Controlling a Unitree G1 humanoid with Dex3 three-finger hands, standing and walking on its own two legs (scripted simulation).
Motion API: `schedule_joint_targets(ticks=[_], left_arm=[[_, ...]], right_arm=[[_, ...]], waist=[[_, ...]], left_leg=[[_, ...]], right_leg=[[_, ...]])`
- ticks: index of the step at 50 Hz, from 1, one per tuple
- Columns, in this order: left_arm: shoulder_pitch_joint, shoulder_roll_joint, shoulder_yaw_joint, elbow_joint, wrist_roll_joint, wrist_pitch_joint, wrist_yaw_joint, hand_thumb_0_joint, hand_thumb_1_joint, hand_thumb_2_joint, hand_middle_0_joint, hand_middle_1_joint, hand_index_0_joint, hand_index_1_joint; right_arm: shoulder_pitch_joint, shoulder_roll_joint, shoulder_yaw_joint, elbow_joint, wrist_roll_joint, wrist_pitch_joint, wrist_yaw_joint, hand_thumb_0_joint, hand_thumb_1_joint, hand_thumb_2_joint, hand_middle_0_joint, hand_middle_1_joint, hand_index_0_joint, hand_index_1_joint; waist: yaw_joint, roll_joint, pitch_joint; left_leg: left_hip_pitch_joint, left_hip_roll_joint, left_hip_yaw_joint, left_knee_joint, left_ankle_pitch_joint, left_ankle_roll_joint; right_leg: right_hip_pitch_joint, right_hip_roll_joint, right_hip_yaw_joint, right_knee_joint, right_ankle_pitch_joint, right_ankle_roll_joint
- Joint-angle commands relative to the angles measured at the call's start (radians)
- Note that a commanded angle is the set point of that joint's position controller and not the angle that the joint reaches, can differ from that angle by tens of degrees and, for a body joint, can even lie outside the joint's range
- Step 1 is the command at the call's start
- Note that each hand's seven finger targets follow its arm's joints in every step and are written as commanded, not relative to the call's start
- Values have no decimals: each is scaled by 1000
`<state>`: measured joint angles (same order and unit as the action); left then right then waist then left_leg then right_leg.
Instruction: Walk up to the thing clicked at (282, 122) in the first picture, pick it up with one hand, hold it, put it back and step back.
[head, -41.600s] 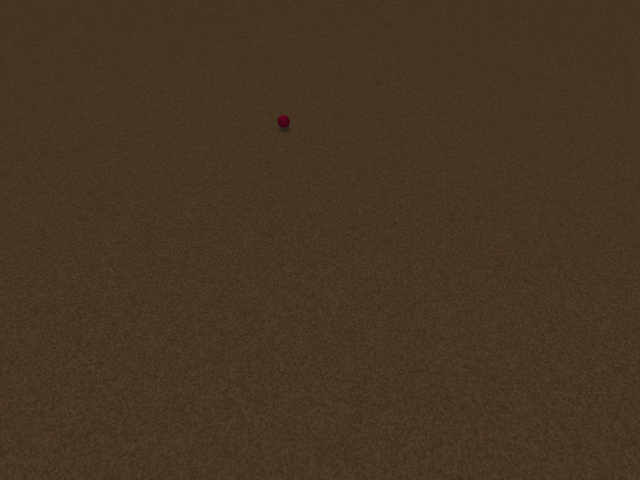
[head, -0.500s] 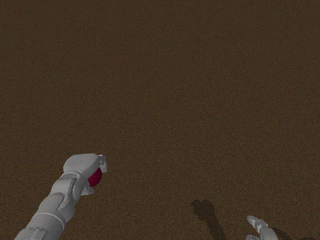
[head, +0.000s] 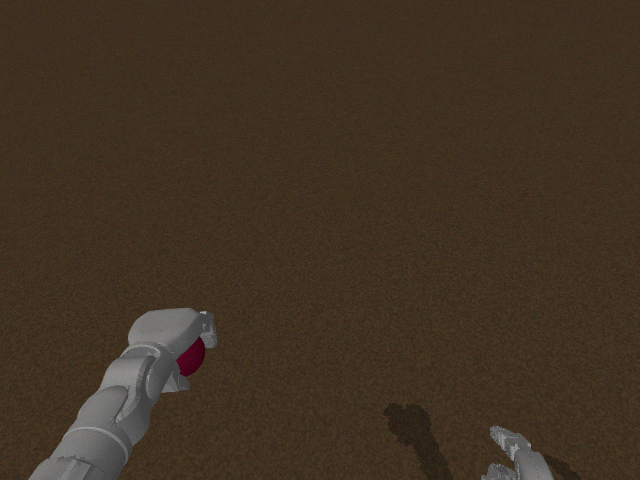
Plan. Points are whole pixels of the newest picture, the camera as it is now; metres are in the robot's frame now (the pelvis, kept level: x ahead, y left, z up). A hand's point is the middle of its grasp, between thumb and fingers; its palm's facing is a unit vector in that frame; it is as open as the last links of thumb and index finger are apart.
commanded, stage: hold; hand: left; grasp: from above
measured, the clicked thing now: (180, 353) +0.31 +0.22 -0.05
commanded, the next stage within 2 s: crouch in 0.22 s
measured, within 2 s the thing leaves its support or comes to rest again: neither
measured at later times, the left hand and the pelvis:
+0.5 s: hand (182, 361) +0.30 +0.22 -0.05, palm faces -0.46 -0.06 -0.89, open 8.4 cm; pelvis +0.01 +0.00 +0.00, yaw +0 degrees
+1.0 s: hand (211, 378) +0.36 +0.24 -0.26, palm faces -0.41 +0.05 -0.91, open 8.4 cm; pelvis -0.05 +0.01 -0.15, yaw +1 degrees
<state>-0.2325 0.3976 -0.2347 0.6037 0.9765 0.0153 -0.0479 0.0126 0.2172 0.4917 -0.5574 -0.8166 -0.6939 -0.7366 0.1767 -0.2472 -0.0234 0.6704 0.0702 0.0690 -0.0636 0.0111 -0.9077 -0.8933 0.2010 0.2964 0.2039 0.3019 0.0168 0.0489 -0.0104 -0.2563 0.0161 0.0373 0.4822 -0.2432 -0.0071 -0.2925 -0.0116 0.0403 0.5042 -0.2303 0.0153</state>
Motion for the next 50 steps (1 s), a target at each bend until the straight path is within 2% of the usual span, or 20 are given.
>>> schedule_joint_targets(ticks=[1, 6, 10, 11, 15, 16, 17, 18, 21, 23, 28, 30, 32, 34, 35, 37, 40, 44, 45, 50], left_arm=[[-327, 210, 120, -186, 9, -5, 59, 0, 526, 607, -734, -936, -835, -830], [-391, 203, 100, -180, 5, -5, 61, 0, 540, 633, -766, -926, -858, -830], [-315, 186, 101, -149, -7, 0, 55, 0, 525, 593, -729, -947, -836, -836], [-300, 172, 84, -150, -5, 1, 51, 0, 527, 587, -732, -941, -838, -830], [-291, 193, 103, -137, 0, 5, 46, 0, 531, 591, -757, -903, -852, -804], [-312, 198, 107, -153, -1, 2, 46, 0, 592, 529, -802, -905, -912, -791], [-353, 198, 98, -178, 0, -3, 47, 0, 512, 567, -722, -848, -832, -757], [-338, 207, 112, -150, 4, -4, 52, 0, 495, 623, -758, -869, -837, -790], [-314, 183, 108, -122, 19, -13, 76, 0, 521, 683, -785, -885, -856, -813], [-307, 186, 119, -90, 30, -23, 100, 0, 518, 669, -771, -898, -848, -820], [-350, 162, 106, 46, 74, -56, 178, 0, 508, 676, -778, -882, -848, -811], [-404, 156, 98, 96, 83, -66, 216, 0, 523, 638, -769, -904, -852, -819], [-481, 145, 88, 144, 110, -76, 258, 0, 524, 633, -776, -908, -859, -824], [-499, 155, 108, 223, 137, -85, 307, 0, 518, 661, -766, -933, -851, -847], [-524, 130, 94, 253, 150, -90, 329, 0, 505, 660, -769, -913, -848, -832], [-639, 175, 114, 259, 182, -100, 371, 0, 486, 649, -758, -909, -838, -827], [-690, 199, 134, 353, 210, -86, 413, 0, 468, 640, -726, -946, -817, -854], [-753, 202, 142, 473, 195, -61, 436, 0, 496, 657, -750, -942, -838, -852], [-791, 231, 154, 464, 191, -58, 437, 0, 490, 703, -760, -961, -840, -879], [-888, 260, 178, 465, 175, -37, 432, 0, 479, 709, -751, -967, -832, -886]], right_arm=[[-85, -127, -44, -136, 1, -41, -5, 0, -902, -897, 200, 300, 200, 300], [-74, -130, -46, -122, -1, -41, -6, 0, -905, -899, 200, 300, 200, 300], [-73, -132, -50, -122, -1, -40, -4, 0, -901, -897, 200, 300, 200, 300], [-80, -127, -48, -128, 0, -40, -3, 0, -903, -897, 200, 300, 200, 300], [-78, -129, -46, -135, 2, -32, -3, 0, -904, -898, 200, 300, 200, 300], [-70, -132, -48, -136, 3, -32, -2, 0, -927, -911, 200, 301, 200, 301], [-75, -128, -49, -135, 2, -30, -3, 0, -881, -894, 201, 301, 201, 301], [-69, -131, -47, -132, 1, -28, -4, 0, -891, -897, 200, 300, 201, 300], [-63, -131, -50, -129, -2, -28, -2, 0, -891, -896, 200, 300, 200, 300], [-53, -133, -52, -126, -5, -25, 0, 0, -890, -896, 200, 300, 200, 300], [-23, -131, -60, -99, -20, -19, 10, 0, -891, -896, 200, 300, 200, 300], [-9, -136, -65, -82, -28, -18, 14, 0, -893, -896, 200, 300, 200, 300], [18, -143, -72, -64, -37, -22, 21, 0, -897, -897, 199, 300, 199, 300], [47, -152, -84, -49, -51, -28, 31, 0, -898, -897, 199, 300, 200, 300], [54, -147, -86, -50, -56, -32, 36, 0, -899, -897, 199, 299, 199, 299], [78, -160, -94, -52, -64, -37, 43, 0, -902, -897, 199, 299, 199, 299], [110, -169, -97, -53, -69, -40, 47, 0, -904, -898, 199, 299, 200, 299], [139, -170, -99, -34, -80, -59, 43, 0, -901, -897, 199, 299, 200, 299], [148, -174, -101, -35, -80, -64, 40, 0, -904, -899, 199, 299, 200, 299], [168, -185, -105, -20, -97, -86, 33, 0, -903, -897, 199, 299, 200, 299]], waist=[[-7, -33, -254], [-14, -31, -263], [-2, -47, -255], [2, -43, -248], [-4, -62, -223], [-5, -59, -234], [-6, -37, -250], [-9, -43, -237], [-15, -66, -226], [-13, -67, -208], [-50, -88, -199], [-63, -90, -225], [-82, -77, -267], [-86, -62, -321], [-97, -61, -349], [-102, -15, -443], [-118, 22, -504], [-134, 5, -574], [-133, 15, -611], [-163, 77, -725]], left_leg=[[109, -31, 5, -51, 188, 20], [124, -28, 3, -52, 224, 19], [117, -26, 2, -56, 224, 18], [113, -28, 2, -57, 229, 18], [104, -30, 7, -56, 225, 22], [107, -29, 7, -58, 229, 21], [119, -30, 7, -59, 239, 20], [118, -27, 6, -58, 235, 19], [105, -29, 5, -48, 230, 20], [80, -32, 7, -39, 215, 20], [-9, -39, 7, 38, 164, 23], [-59, -38, 3, 103, 159, 21], [-145, -37, 5, 193, 145, 17], [-259, -35, 1, 318, 125, 12], [-309, -34, -4, 373, 106, 11], [-408, -31, -3, 485, 81, 11], [-542, -33, -9, 590, 19, 10], [-726, -32, -26, 703, -63, 18], [-769, -33, -24, 739, -83, 22], [-877, -21, -64, 855, -158, 12]], right_leg=[[77, 37, -28, -76, 138, -23], [77, 39, -30, -74, 180, -23], [93, 40, -37, -78, 174, -24], [91, 38, -37, -78, 180, -24], [89, 35, -35, -90, 181, -21], [92, 37, -34, -84, 186, -24], [89, 36, -33, -80, 197, -24], [86, 38, -34, -81, 188, -25], [69, 38, -34, -74, 185, -24], [57, 35, -34, -71, 173, -24], [-40, 28, -31, -16, 141, -19], [-95, 28, -34, 41, 143, -17], [-178, 24, -29, 125, 141, -18], [-284, 29, -34, 239, 120, -22], [-339, 29, -35, 299, 102, -27], [-452, 30, -33, 399, 74, -32], [-573, 35, -45, 503, 17, -35], [-695, 39, -57, 625, -56, -38], [-721, 37, -55, 651, -69, -39], [-892, 31, -72, 814, -140, -49]])
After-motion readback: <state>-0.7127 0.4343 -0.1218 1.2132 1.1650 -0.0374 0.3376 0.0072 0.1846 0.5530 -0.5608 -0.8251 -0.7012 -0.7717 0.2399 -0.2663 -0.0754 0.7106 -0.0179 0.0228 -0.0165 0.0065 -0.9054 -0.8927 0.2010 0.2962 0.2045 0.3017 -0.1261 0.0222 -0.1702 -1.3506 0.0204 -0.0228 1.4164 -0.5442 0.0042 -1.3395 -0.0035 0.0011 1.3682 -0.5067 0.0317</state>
